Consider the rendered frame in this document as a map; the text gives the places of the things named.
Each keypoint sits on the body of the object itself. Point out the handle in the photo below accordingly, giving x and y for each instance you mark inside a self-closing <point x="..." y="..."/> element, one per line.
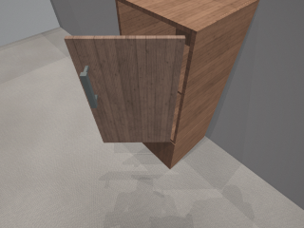
<point x="92" y="98"/>

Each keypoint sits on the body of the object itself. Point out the cupboard door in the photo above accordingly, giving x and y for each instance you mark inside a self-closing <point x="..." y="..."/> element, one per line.
<point x="136" y="78"/>

